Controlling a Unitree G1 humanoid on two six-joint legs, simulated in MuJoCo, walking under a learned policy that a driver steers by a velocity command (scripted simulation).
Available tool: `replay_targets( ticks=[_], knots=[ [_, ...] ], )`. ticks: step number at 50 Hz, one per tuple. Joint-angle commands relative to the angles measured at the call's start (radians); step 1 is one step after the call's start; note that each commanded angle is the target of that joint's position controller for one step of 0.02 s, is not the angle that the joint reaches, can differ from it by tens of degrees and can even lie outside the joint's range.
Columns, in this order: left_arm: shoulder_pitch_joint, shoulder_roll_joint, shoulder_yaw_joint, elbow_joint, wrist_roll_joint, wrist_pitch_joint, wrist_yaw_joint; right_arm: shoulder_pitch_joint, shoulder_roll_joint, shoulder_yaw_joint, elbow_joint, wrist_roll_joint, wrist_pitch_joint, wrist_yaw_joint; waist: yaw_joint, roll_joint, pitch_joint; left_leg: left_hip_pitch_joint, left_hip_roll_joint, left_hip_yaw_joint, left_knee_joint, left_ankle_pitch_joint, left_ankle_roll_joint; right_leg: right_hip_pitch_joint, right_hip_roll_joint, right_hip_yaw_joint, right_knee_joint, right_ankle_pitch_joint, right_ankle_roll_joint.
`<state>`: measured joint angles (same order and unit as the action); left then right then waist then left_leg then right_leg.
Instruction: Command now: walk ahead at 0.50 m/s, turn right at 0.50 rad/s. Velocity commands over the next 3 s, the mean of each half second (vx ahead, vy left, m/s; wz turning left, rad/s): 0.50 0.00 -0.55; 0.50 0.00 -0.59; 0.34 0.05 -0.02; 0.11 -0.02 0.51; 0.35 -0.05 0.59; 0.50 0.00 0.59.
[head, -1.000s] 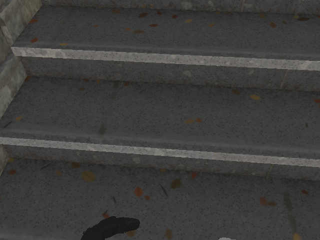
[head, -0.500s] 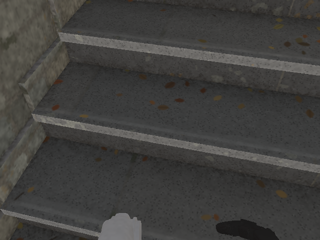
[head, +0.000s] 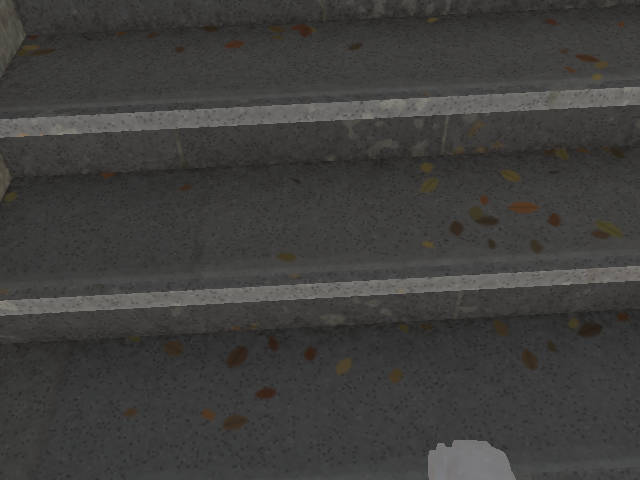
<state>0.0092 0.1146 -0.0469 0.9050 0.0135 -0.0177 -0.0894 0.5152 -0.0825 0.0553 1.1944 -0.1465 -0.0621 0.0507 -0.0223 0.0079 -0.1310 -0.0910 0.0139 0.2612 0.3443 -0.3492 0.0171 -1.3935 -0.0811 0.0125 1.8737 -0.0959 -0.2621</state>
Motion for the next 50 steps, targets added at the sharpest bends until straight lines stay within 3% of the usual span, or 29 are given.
replay_targets(
  ticks=[1,2,4,5,6,7,8,9,10,12,13,15,18,22,24,26,28,30,31,32,33,34,35,37,39,41,43,45,50],
  knots=[
    [-0.27,0.019,-0.002,-0.159,0.02,0.039,-0.006,-0.066,-0.101,-0.003,-0.092,0.045,-0.031,0.026,0.03,0.054,0.127,-0.235,0.269,-0.039,-0.322,0.629,0.196,0.356,-0.024,-0.142,-0.353,-0.152,0.04],
    [-0.235,0.011,0.0,-0.175,0.005,0.056,-0.02,-0.059,-0.196,-0.014,-0.09,0.072,-0.048,0.043,0.089,0.13,0.075,-0.308,0.27,-0.016,-0.289,1.162,0.241,0.587,0.049,-0.192,-0.373,-0.119,0.06],
    [-0.089,0.064,0.026,-0.144,0.002,0.052,-0.022,-0.036,-0.308,-0.05,-0.097,0.108,-0.081,0.038,0.135,0.136,0.058,0.03,0.319,0.002,-0.093,1.58,0.209,0.591,0.143,-0.208,-0.64,-0.197,0.106],
    [-0.012,0.099,0.049,-0.125,0.003,0.038,-0.009,-0.024,-0.319,-0.06,-0.087,0.107,-0.078,0.043,0.146,0.165,0.033,0.139,0.313,0.009,0.011,1.65,0.204,0.655,0.204,-0.226,-0.789,-0.252,0.101],
    [0.081,0.144,0.07,-0.096,0.001,0.024,0.015,0.039,-0.282,-0.06,-0.085,0.058,-0.075,0.046,0.114,0.138,-0.093,-0.003,0.284,0.007,0.166,1.692,0.168,0.948,0.184,-0.124,-0.701,0.022,0.042],
    [0.207,0.159,0.078,-0.062,-0.013,0.018,0.031,0.065,-0.247,-0.06,-0.093,0.025,-0.073,0.051,0.141,0.072,-0.183,-0.236,0.227,-0.062,0.369,1.399,0.138,1.213,0.152,0.098,-0.818,0.021,-0.006],
    [0.409,0.204,0.096,0.007,0.01,0.031,0.05,0.011,-0.207,-0.053,-0.114,0.016,-0.053,0.078,0.216,-0.041,-0.213,-0.465,0.107,-0.134,0.608,0.836,0.115,1.377,0.081,0.382,-1.102,-0.177,-0.051],
    [0.534,0.29,0.125,0.059,0.039,0.029,0.049,-0.068,-0.168,-0.069,-0.133,0.073,-0.029,0.099,0.238,-0.166,-0.166,-0.645,-0.02,-0.307,1.124,0.298,0.075,1.352,-0.047,0.741,-1.414,-0.318,-0.089],
    [0.524,0.297,0.141,0.089,0.051,0.003,0.065,-0.09,-0.128,-0.069,-0.144,0.086,-0.023,0.097,0.208,-0.152,-0.095,-0.788,-0.037,-0.488,1.398,0.364,0.089,1.266,-0.072,0.788,-1.46,-0.428,-0.049],
    [0.398,0.147,0.102,0.134,0.036,-0.026,0.055,-0.22,-0.099,-0.062,-0.205,0.076,-0.041,0.06,0.106,-0.075,0.031,-0.987,-0.082,-0.528,1.732,0.376,0.135,1.102,-0.047,0.69,-1.415,-0.337,-0.048],
    [0.311,0.098,0.082,0.137,0.03,-0.033,0.041,-0.261,-0.062,-0.045,-0.239,0.078,-0.038,0.04,0.034,-0.032,0.029,-1.028,-0.074,-0.532,1.712,0.377,0.168,1.05,-0.03,0.573,-1.39,-0.246,-0.012],
    [0.185,0.012,0.042,0.133,0.046,-0.045,0.019,-0.271,-0.08,-0.036,-0.265,0.072,-0.008,0.017,-0.064,0.032,0.017,-1.06,-0.016,-0.439,1.65,0.365,0.182,0.945,0.016,0.374,-1.398,-0.078,0.006],
    [0.322,0.075,0.047,0.163,0.073,-0.067,0.032,-0.332,-0.094,-0.028,-0.29,0.099,0.013,0.017,-0.021,-0.102,0.06,-1.142,0.0,-0.32,1.87,0.17,0.144,0.881,0.039,0.327,-1.48,-0.096,-0.01],
    [0.492,0.087,0.027,0.223,0.122,-0.079,0.035,-0.558,-0.096,-0.005,-0.439,0.082,0.01,-0.008,0.034,0.013,0.047,-1.258,0.06,-0.304,1.628,0.227,0.134,0.974,0.029,0.375,-1.503,-0.257,0.018],
    [0.55,0.098,0.022,0.232,0.105,-0.088,0.02,-0.667,-0.111,0.0,-0.513,0.104,0.026,-0.026,0.066,-0.057,0.095,-1.211,0.1,-0.307,1.48,0.216,0.066,0.956,-0.007,0.404,-1.56,-0.174,0.007],
    [0.392,0.119,0.017,0.102,0.015,-0.108,-0.011,-0.728,-0.087,0.005,-0.554,0.083,0.058,-0.015,0.022,-0.107,0.151,-0.788,0.07,-0.128,1.179,-0.042,0.031,0.673,-0.038,0.372,-1.704,-0.016,-0.033],
    [0.413,0.222,0.046,0.086,-0.004,-0.119,-0.022,-0.678,-0.087,0.003,-0.569,0.109,0.066,0.008,-0.023,-0.152,0.068,-0.571,-0.027,-0.095,1.107,-0.017,0.005,0.775,-0.114,0.387,-1.647,0.669,-0.069],
    [0.428,0.311,0.1,0.077,-0.015,-0.127,-0.02,-0.578,-0.226,-0.05,-0.557,0.127,0.039,-0.001,-0.06,-0.187,-0.031,-0.539,-0.111,-0.103,0.766,-0.068,0.04,1.174,-0.087,0.326,-1.468,1.241,-0.014],
    [0.427,0.271,0.114,0.068,0.021,-0.12,-0.03,-0.365,-0.269,-0.073,-0.513,0.13,0.02,-0.018,-0.105,-0.101,-0.202,-0.251,-0.03,-0.31,0.706,0.186,0.122,1.142,-0.032,0.299,-1.178,1.292,0.045],
    [0.522,0.069,0.073,0.06,0.069,-0.117,-0.035,-0.084,-0.304,-0.086,-0.421,0.11,0.007,-0.035,-0.116,0.217,-0.487,0.232,0.235,-0.883,0.438,0.247,0.369,0.779,0.125,0.303,-0.864,0.593,0.096],
    [0.4,0.078,0.094,0.095,0.023,-0.09,-0.05,0.031,-0.329,-0.088,-0.409,0.053,0.019,-0.039,-0.238,0.335,-0.273,0.144,0.37,-1.379,0.1,-0.356,0.397,0.424,0.252,0.37,-0.345,-0.017,0.124],
    [0.275,0.104,0.105,0.066,0.0,-0.095,-0.038,-0.044,-0.318,-0.089,-0.372,0.071,-0.013,-0.043,-0.194,0.254,0.032,-0.073,0.312,-1.241,0.078,-0.695,0.288,0.215,0.198,0.348,-0.133,0.082,0.097],
    [0.276,0.118,0.108,0.085,-0.012,-0.089,-0.018,-0.172,-0.267,-0.085,-0.354,0.101,-0.024,-0.034,-0.104,0.18,0.124,-0.241,0.315,-1.046,0.127,-0.551,0.289,0.218,0.154,0.281,-0.066,0.15,0.09],
    [0.263,0.074,0.087,0.074,0.021,-0.077,0.005,-0.259,-0.011,-0.036,-0.265,0.116,-0.018,-0.032,-0.006,-0.041,0.063,-0.309,0.296,-0.73,0.177,-0.244,0.239,0.292,0.097,0.241,-0.064,0.137,0.069],
    [0.265,0.017,0.063,0.074,0.028,-0.047,0.007,-0.364,0.053,-0.025,-0.253,0.128,-0.03,-0.048,0.071,0.024,0.079,-0.379,0.237,-0.581,0.086,-0.136,0.189,0.287,0.066,0.22,-0.056,0.08,0.057],
    [0.2,0.013,0.044,0.051,0.019,-0.047,-0.008,-0.368,0.012,-0.033,-0.221,0.096,-0.042,-0.051,0.079,-0.011,0.101,-0.387,0.195,-0.396,0.03,-0.076,0.175,0.23,0.058,0.169,-0.069,0.071,0.038],
    [0.069,0.078,0.055,0.004,0.019,-0.059,-0.02,-0.347,-0.038,-0.037,-0.236,0.068,-0.068,-0.029,0.051,-0.019,0.089,-0.413,0.152,-0.206,-0.054,0.026,0.15,0.341,0.034,0.074,-0.304,0.19,0.028],
    [0.022,0.12,0.068,0.003,0.031,-0.047,-0.042,-0.237,-0.056,-0.026,-0.201,0.053,-0.068,-0.022,0.02,0.044,0.075,-0.291,0.218,-0.209,-0.105,0.142,0.176,0.302,0.012,0.068,-0.267,0.182,0.063],
    [-0.059,0.092,0.067,-0.022,0.007,-0.035,0.0,0.022,-0.042,-0.002,-0.098,0.012,-0.066,0.003,-0.053,0.024,0.138,0.207,0.308,-0.178,-0.114,0.366,0.217,-0.097,0.038,0.175,-0.163,0.107,0.036]
  ],
)
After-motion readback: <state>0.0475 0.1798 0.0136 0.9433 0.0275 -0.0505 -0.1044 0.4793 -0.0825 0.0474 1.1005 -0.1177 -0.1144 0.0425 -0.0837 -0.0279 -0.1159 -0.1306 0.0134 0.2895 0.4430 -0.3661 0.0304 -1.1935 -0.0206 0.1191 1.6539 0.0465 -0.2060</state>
